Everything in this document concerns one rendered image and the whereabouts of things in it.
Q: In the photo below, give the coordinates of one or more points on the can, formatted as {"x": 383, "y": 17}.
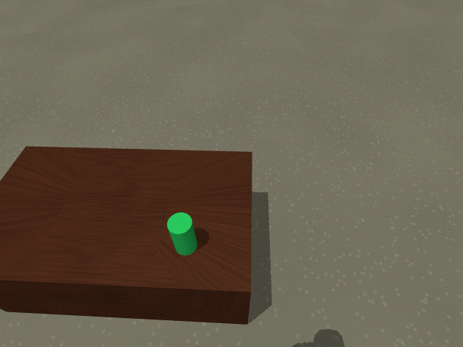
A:
{"x": 182, "y": 233}

